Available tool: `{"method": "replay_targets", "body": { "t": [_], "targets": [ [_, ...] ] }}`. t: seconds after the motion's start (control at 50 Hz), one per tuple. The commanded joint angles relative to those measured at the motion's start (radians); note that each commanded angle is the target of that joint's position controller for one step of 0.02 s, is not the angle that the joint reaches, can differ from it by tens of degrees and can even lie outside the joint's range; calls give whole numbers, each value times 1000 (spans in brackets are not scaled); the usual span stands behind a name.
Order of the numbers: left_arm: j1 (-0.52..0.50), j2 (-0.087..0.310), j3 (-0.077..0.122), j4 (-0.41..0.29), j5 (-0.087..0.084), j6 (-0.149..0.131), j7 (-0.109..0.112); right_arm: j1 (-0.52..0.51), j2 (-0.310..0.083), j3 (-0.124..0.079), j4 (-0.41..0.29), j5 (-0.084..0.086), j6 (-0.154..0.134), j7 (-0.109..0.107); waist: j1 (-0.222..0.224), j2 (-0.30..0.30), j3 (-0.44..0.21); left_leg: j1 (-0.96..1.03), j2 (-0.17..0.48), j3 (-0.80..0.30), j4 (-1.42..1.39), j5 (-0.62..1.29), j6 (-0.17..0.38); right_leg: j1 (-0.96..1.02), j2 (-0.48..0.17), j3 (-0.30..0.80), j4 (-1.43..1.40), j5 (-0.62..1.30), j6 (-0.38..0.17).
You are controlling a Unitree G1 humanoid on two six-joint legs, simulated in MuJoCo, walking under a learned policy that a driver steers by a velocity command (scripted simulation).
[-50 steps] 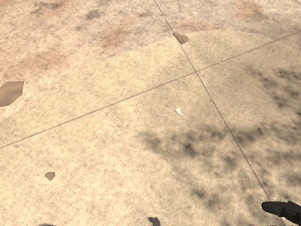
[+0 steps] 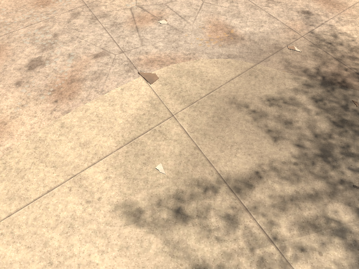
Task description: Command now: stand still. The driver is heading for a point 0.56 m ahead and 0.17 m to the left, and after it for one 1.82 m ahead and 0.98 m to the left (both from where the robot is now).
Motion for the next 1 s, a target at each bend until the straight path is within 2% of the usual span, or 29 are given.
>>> {"method": "replay_targets", "body": {
  "t": [0.02, 0.1, 0.12, 0.16, 0.2, 0.26, 0.3, 0.32, 0.34, 0.36, 0.38, 0.4, 0.44, 0.5, 0.54, 0.58, 0.64, 0.66, 0.68, 0.7, 0.72, 0.74, 0.78, 0.86, 0.92, 0.94, 0.96, 0.98, 1.0],
  "targets": [
    [-29, 109, 26, -28, -2, -14, 8, 15, -112, -23, -17, 0, -9, -8, -3, -11, -35, -47, 13, -15, -74, 113, 10, 51, -69, 71, -84, 233, -34],
    [-26, 107, 24, 19, -4, -14, 13, 29, -104, -22, 7, 1, -11, -11, -1, -9, -24, -55, 9, -12, -81, 100, 12, 51, -63, 63, -89, 211, -30],
    [-10, 107, 24, 38, -6, -12, 15, 52, -97, -22, 21, 4, -10, -12, -1, -15, -41, -53, -5, 5, -75, 13, 16, 57, -53, 55, -97, 88, -32],
    [12, 136, 36, 60, -17, -7, 19, 51, -98, -26, 22, 14, -8, -17, 12, -23, 7, -115, -28, 25, -26, -203, 44, -5, -43, 65, -115, -309, -58],
    [30, 148, 41, 69, -22, -19, 17, 42, -84, -24, 6, 18, -23, -20, 25, -66, 79, -203, -34, 18, 40, -296, 68, -66, -98, 156, -175, -511, -101],
    [97, 176, 52, 102, -33, -51, 6, 49, -46, -19, -5, 27, -65, -2, 35, -175, 66, -264, -53, 17, 202, -176, 100, -14, -250, 405, -290, -582, -194],
    [27, 165, 47, 84, -37, -61, 2, 98, -42, -20, 10, 31, -84, 12, -11, -158, 66, -142, -38, -13, 139, -157, 149, -113, -251, 401, -286, -523, -189],
    [-61, 151, 41, 59, -42, -61, -1, 175, -35, -19, 38, 31, -91, 17, -65, -136, 74, -4, -36, -24, 8, -127, 174, -213, -198, 307, -235, -450, -151],
    [-151, 101, 27, 25, -42, -65, -3, 283, -83, -32, 76, 25, -98, 16, -113, -28, 71, 110, 43, -152, -101, -162, 200, -324, -106, 153, -64, -320, -82],
    [-194, 39, 13, -11, -42, -84, -6, 389, -189, -61, 112, 26, -105, 19, -123, 226, 58, 246, 216, -464, -258, -280, 271, -483, 29, -56, 259, -181, -2],
    [-202, 98, 26, -18, -39, -102, -3, 376, -198, -60, 101, 10, -107, 22, -116, 249, 100, 274, 336, -646, -293, -66, 325, -620, 12, -23, 425, -298, 10],
    [-135, 113, 33, 13, -40, -110, -7, 332, -141, -44, 83, 0, -111, 20, -66, 157, 93, 297, 325, -569, -237, 194, 316, -639, -30, 19, 546, -277, 4],
    [-65, 97, 32, 59, -36, -109, -15, 272, -111, -36, 57, 8, -106, 22, -25, 116, 45, 319, 266, -377, -185, 572, 260, -620, -65, 0, 576, -189, -2],
    [-150, 30, 15, 47, -38, -96, -27, 236, -65, -16, 45, 3, -71, 8, -23, 118, 39, 207, 156, -171, -199, 739, 194, -454, -60, -68, 349, -34, 17],
    [-185, 0, 0, 42, -35, -87, -34, 236, -93, -19, 45, -2, -56, -3, -25, 136, 14, 112, 106, -88, -193, 778, 178, -280, -23, -104, 190, 80, 20],
    [-185, 33, 5, 47, -36, -77, -34, 246, -128, -28, 54, 3, -53, -6, -15, 159, -13, 74, 123, -92, -178, 797, 184, -161, -3, -99, 124, 161, 10],
    [-96, 97, 27, 86, -21, -67, -25, 181, -117, -29, 48, 25, -61, -3, 59, 137, -42, 65, 118, -103, -83, 798, 153, 8, 13, -77, -28, 285, -40],
    [-58, 128, 38, 101, -11, -66, -18, 201, -115, -30, 55, 22, -66, 1, 78, 102, -61, 46, 88, -91, -14, 762, 125, 98, 0, -61, -78, 403, -62],
    [16, 189, 52, 115, -1, -64, -8, 224, -106, -28, 49, -2, -72, 4, 90, 20, -142, -51, 37, -61, 113, 543, 81, 283, -117, 58, -22, 758, -100],
    [78, 196, 48, 137, 10, -54, -3, 363, 1, 1, 71, -10, -68, 4, 51, -149, -311, -191, -35, -37, 340, 73, 23, 501, -323, 260, 15, 920, -264],
    [86, 120, 25, 151, -3, -49, -14, 322, -7, -1, 74, 1, -54, 2, 74, -175, -333, -204, -70, -95, 514, -381, -12, 423, -386, 390, -76, 827, -324],
    [8, 113, 16, 146, -18, -54, -19, 271, -42, -17, 55, 24, -41, -1, 49, -142, -230, -247, -44, -126, 602, -413, -18, 285, -358, 357, -132, 574, -295],
    [-142, 90, 2, 118, -11, -62, -19, 196, -45, -27, 43, 23, -16, -20, 10, -93, -77, -259, -5, -109, 570, -337, -23, 53, -288, 253, -214, 303, -223],
    [-196, 99, 2, 128, 10, -53, -4, 203, -7, -26, 49, 6, 0, -39, -32, -116, -64, -82, -1, -74, 295, -199, -21, -126, -211, 150, -258, 125, -183],
    [-188, 95, -1, 148, -16, -42, 5, 213, -1, -24, 70, -8, 5, -23, -54, -89, -76, 73, -27, -31, 46, 96, 15, -185, -169, 109, -247, -104, -134],
    [-155, 76, -7, 167, -20, -41, 4, 190, -24, -26, 57, -23, 9, -18, -42, -57, -43, 76, -7, -57, -7, 130, 35, -209, -143, 95, -244, -213, -83],
    [-124, 76, -8, 182, -11, -39, 2, 159, -55, -26, 32, -23, 12, -20, -12, -24, 1, 43, 45, -109, -70, 71, 62, -223, -116, 79, -221, -262, -43],
    [-112, 62, -6, 175, -11, -31, 7, 122, -108, -38, 42, -7, 6, -18, 35, 120, 45, -158, 34, -112, -100, -162, 93, -95, -51, 0, -199, -169, -9],
    [-124, 75, -6, 183, -1, -30, 13, 80, -77, -33, 33, -3, -8, -15, 30, 119, 70, -233, 18, -114, -143, -221, 90, -7, -44, -2, -145, -78, 4]
  ]
}}
Keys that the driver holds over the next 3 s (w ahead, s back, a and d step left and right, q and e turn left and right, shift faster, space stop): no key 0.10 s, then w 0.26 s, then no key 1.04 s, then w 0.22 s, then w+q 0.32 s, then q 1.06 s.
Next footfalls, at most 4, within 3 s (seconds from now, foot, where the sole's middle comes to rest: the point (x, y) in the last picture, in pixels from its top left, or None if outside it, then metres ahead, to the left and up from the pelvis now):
0.66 right None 0.26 -0.08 -0.77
0.94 left None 0.20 0.15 -0.77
2.14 left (148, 246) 0.61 0.14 -0.77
2.66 right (194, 220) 0.71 -0.04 -0.77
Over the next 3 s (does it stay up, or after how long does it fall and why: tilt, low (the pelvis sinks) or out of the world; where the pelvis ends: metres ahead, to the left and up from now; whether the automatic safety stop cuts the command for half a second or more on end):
stays up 0.59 0.03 0.01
